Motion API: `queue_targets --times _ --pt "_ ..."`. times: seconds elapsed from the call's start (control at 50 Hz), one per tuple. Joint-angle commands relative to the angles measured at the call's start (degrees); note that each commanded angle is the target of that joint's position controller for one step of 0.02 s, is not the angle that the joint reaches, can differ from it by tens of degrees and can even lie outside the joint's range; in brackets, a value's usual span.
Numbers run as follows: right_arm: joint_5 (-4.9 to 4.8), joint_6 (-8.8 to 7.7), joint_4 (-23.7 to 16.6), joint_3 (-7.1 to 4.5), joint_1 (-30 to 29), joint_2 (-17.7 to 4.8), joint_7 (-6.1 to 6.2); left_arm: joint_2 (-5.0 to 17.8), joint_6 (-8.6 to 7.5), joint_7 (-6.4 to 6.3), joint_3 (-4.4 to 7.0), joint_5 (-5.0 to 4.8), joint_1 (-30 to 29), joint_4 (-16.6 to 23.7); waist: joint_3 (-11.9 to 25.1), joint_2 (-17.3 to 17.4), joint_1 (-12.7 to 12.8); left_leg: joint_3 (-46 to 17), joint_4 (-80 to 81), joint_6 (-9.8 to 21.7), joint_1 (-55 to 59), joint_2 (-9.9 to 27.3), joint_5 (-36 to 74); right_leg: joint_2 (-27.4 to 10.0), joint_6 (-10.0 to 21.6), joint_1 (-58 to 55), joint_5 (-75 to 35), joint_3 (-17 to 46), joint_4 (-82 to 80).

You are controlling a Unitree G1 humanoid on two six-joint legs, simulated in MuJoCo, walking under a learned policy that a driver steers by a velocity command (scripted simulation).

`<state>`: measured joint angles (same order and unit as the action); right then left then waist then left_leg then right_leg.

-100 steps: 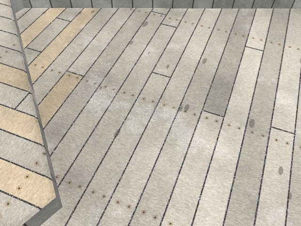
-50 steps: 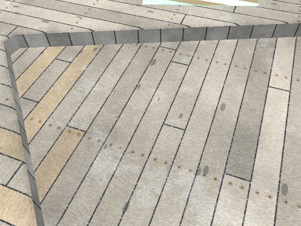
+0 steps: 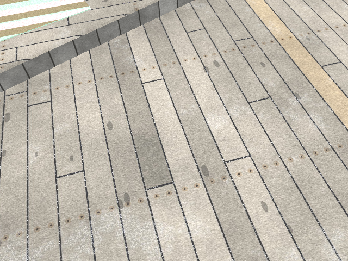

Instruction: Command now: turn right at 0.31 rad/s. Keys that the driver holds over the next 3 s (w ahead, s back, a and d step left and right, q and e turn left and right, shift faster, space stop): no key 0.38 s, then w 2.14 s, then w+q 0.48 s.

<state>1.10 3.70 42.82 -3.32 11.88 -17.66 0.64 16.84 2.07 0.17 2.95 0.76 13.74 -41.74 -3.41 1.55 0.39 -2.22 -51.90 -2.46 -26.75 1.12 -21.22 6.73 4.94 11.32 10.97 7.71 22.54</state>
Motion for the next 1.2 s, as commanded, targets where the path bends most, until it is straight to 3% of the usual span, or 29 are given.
queue_targets --times 0.02,0.1,0.14,0.16,0.18,0.2,0.22,0.26,0.3,0.38,0.42,0.48,0.52,0.56,0.58,0.62,0.64,0.68,0.78,0.92,0.96,1.0,1.02,1.04,1.06,1.08,1.1,1.14,1.2 --pt "-0.29 -0.86 -3.9 -0.66 -1.8 -3.9 0.21 8.8 -0.62 -0.35 2.05 0.47 1.9 2.3 4.5 -7.9 1.5 0.4 3.9 0.9 -0.4 -0.6 -1.1 -16.1 8.3 -5.0 -17.4 13.8 -3.9" --pt "-0.97 -1.25 -3.6 -0.23 -1.1 -3.5 0.78 8.5 -0.46 -0.44 1.54 0.79 0.4 1.6 4.4 -8.3 0.8 1.0 12.6 2.5 8.1 -2.2 -2.4 -15.7 7.3 -1.8 -19.9 15.3 -2.0" --pt "-0.97 -1.75 -2.3 0.20 2.0 -2.3 1.20 7.5 -0.39 -0.79 0.96 0.17 -1.4 1.1 4.4 -7.1 -1.6 1.4 25.2 3.5 15.9 -2.5 4.1 -14.3 5.0 0.6 -19.9 15.4 0.1" --pt "-0.47 -2.40 -1.6 0.46 3.5 -2.2 1.55 6.3 -0.55 -1.03 0.39 -0.29 -1.7 1.0 4.5 -5.5 -2.6 -0.7 34.0 4.1 22.1 -0.5 12.1 -12.8 2.2 3.8 -15.1 15.0 1.3" --pt "0.71 -3.22 -2.0 0.31 3.0 -5.2 2.10 3.1 -1.02 -1.01 -0.59 -0.33 0.4 1.1 5.8 1.7 -0.9 -10.1 37.9 5.5 26.4 8.9 14.1 -9.2 -1.0 6.8 -5.6 11.4 5.8" --pt "0.35 -3.59 -3.7 0.26 -2.2 -8.6 1.74 2.3 -1.03 -1.10 -0.81 -0.79 4.4 0.4 5.0 7.7 2.7 -19.3 38.3 10.4 23.2 17.2 26.3 -1.3 -2.8 8.5 9.9 3.2 8.3" --pt "-0.18 -3.52 -2.6 0.49 -1.5 -6.8 1.22 5.4 -0.32 -1.38 -0.02 0.13 3.5 -0.9 5.6 8.3 0.8 -18.6 36.3 15.5 16.6 18.9 27.6 -2.4 -3.0 2.4 17.0 -0.1 12.4" --pt "-0.26 -3.89 -2.0 1.91 -3.8 -3.3 0.65 4.6 0.08 -1.03 -0.10 -0.07 1.2 -1.9 2.7 7.3 1.1 -12.9 36.3 13.2 14.9 12.8 22.8 -3.3 -3.2 1.3 12.8 -0.6 11.4" --pt "-0.28 -3.89 -1.0 2.04 -3.8 -3.9 1.00 3.5 0.06 -0.51 -0.52 0.08 1.2 -2.9 3.0 8.7 1.4 -9.1 34.2 10.3 16.9 8.9 24.8 -3.6 -3.7 -0.2 6.1 -2.1 6.2" --pt "-0.49 -3.92 0.5 1.79 -1.5 -4.5 0.73 4.6 -0.65 -1.21 -1.09 0.64 0.3 -5.4 4.8 3.6 0.0 -7.9 32.3 7.0 16.3 6.3 18.4 -7.9 -4.7 -6.3 -6.8 1.1 -1.1" --pt "-0.54 -3.46 2.0 1.35 -0.6 -5.1 0.40 4.3 -0.71 -1.20 -0.92 0.02 0.9 -7.8 2.7 2.1 -0.6 -7.0 34.9 7.3 17.3 3.2 -1.5 -5.4 -3.5 -1.4 5.0 -0.7 1.9" --pt "-0.11 -2.32 3.3 0.00 2.0 -7.5 -0.03 3.4 -1.35 -0.66 -1.16 1.43 -0.1 -7.8 -2.2 4.9 -1.5 -16.6 39.9 12.8 16.4 9.4 -23.9 -3.2 -1.3 8.4 16.0 -6.0 9.8" --pt "-0.07 -2.72 4.0 -0.46 2.9 -7.3 -0.33 2.2 -2.36 -0.18 -1.50 1.69 -1.5 -7.4 -4.6 4.6 -1.5 -21.2 42.3 15.4 12.8 13.2 -26.2 -5.1 -0.6 8.3 13.8 -8.1 12.1" --pt "-0.24 -3.35 3.3 -0.63 -1.0 -6.6 -0.79 1.6 -3.55 0.29 -1.62 1.19 3.2 -9.1 -3.6 4.3 1.9 -17.1 40.5 13.9 6.6 10.9 -22.2 -5.4 1.0 -0.9 11.7 -8.4 6.6" --pt "-0.38 -3.66 2.5 -0.51 -4.1 -5.4 -1.06 2.2 -4.20 0.24 -1.42 1.02 8.0 -11.1 -3.3 2.4 4.5 -12.4 35.7 12.0 0.6 7.4 -19.7 -5.7 2.2 -9.0 12.2 -5.9 1.3" --pt "-0.32 -5.08 -1.9 0.79 -11.4 -0.5 -1.69 10.6 -5.35 -0.32 0.93 0.66 18.5 -14.4 -5.3 -15.8 8.5 4.3 8.7 6.8 -15.6 -4.8 -6.5 -23.8 9.0 -18.0 32.4 27.6 -17.5" --pt "0.59 -5.58 -1.5 -0.11 -11.0 -4.2 -1.49 9.6 -5.37 -0.30 0.83 1.09 16.9 -14.4 -7.7 -9.8 6.8 1.0 2.3 7.4 -18.9 -2.7 -6.8 -26.5 10.4 -17.2 25.4 29.0 -17.0" --pt "0.45 -6.40 1.1 -0.10 -5.7 -3.7 -2.28 6.9 -6.05 -0.47 0.32 0.95 11.9 -13.1 -4.5 -5.8 2.5 -0.5 -2.1 7.7 -16.7 0.0 -0.4 -22.5 8.4 -18.3 14.2 19.9 -15.4" --pt "1.20 -5.71 0.3 0.60 -9.0 -1.8 -3.47 3.6 -7.12 -0.45 -0.70 0.13 14.3 -15.6 -2.0 -6.7 2.4 4.3 -2.5 4.5 -15.6 1.6 7.4 -17.8 6.7 -17.8 -10.3 6.1 -15.2" --pt "0.37 -5.48 -3.6 1.81 -17.1 -1.1 -3.12 5.3 -7.01 -0.64 -0.59 0.36 16.2 -18.5 -4.3 -8.8 2.9 8.2 14.6 5.8 -4.5 -0.4 12.7 -18.0 5.5 -12.5 -25.4 0.2 -14.3" --pt "0.34 -5.72 -1.8 1.07 -11.1 -2.4 -2.24 6.0 -7.05 -0.77 -0.45 0.23 14.2 -18.6 -1.6 -8.2 -0.5 8.6 17.3 7.7 4.6 -2.6 11.8 -18.5 3.8 -12.8 -40.2 -1.7 -7.7" --pt "0.71 -6.52 3.9 -0.47 5.0 -4.8 -1.11 6.4 -6.69 -0.85 -0.35 0.09 12.8 -18.5 6.9 -5.5 -7.4 8.3 22.5 10.0 24.0 -4.2 12.9 -15.4 1.8 -8.8 -45.5 -5.2 11.7" --pt "1.93 -6.97 5.9 -1.69 14.4 -8.9 -0.35 4.0 -6.72 -0.69 -1.05 0.15 13.4 -17.1 12.9 -0.1 -10.2 -4.9 24.8 12.3 37.3 7.6 1.6 -12.3 1.0 2.3 -26.2 -6.9 28.5" --pt "2.45 -6.94 6.3 -2.46 16.0 -13.9 -0.58 -3.1 -6.61 -0.38 -2.20 -0.68 19.7 -16.3 19.0 13.1 -6.0 -34.8 33.7 18.9 46.5 23.5 -5.8 -1.8 -1.0 18.8 18.1 -7.8 48.4" --pt "-0.17 -6.44 6.5 -2.29 11.9 -10.9 -1.01 3.7 -6.49 -0.34 -0.50 0.68 15.7 -16.4 14.3 6.4 -5.5 -39.8 39.2 19.5 39.4 21.5 -12.2 -3.9 0.4 23.4 16.0 -2.2 53.0" --pt "-0.59 -6.62 5.5 -1.32 5.0 -6.8 -1.15 4.7 -6.64 0.04 0.02 0.71 10.6 -14.8 5.4 3.6 -2.8 -29.7 39.6 18.3 31.0 19.5 -11.5 -7.6 1.1 25.1 9.9 -3.2 52.0" --pt "-0.38 -7.27 5.4 -0.56 2.2 -3.7 -1.51 3.3 -6.97 0.38 -0.29 0.61 7.9 -14.2 1.9 0.9 -1.9 -22.7 41.3 17.3 24.4 16.6 -3.2 -9.5 1.1 23.3 6.1 -3.8 48.9" --pt "-0.19 -8.26 6.9 0.31 2.0 -0.9 -1.38 1.1 -5.96 0.93 -0.54 1.19 8.5 -14.7 0.7 1.4 1.1 -13.1 43.0 14.6 17.7 11.9 8.4 -11.6 0.3 17.7 4.2 -4.5 44.3" --pt "-0.49 -9.58 9.7 0.43 6.6 -0.9 -1.38 -0.7 -4.72 1.59 -0.67 1.47 6.7 -14.0 0.6 2.0 1.9 -8.1 44.2 15.5 17.0 11.3 18.1 -11.8 -1.0 18.5 3.0 -6.3 40.7"
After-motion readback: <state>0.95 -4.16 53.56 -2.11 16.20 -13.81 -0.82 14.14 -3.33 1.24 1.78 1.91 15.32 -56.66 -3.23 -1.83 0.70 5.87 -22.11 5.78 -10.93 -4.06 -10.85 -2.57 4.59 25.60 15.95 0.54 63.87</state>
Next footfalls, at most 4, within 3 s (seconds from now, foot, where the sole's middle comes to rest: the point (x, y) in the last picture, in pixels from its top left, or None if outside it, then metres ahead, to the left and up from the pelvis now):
0.18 left None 0.05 0.13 -0.78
1.02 left None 0.37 0.11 -0.78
1.56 right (209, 206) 0.68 -0.07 -0.78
2.10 left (168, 147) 0.98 0.10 -0.78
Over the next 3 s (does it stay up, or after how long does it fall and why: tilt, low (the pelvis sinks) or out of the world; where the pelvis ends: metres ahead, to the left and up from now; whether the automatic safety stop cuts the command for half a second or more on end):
stays up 1.28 -0.01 0.00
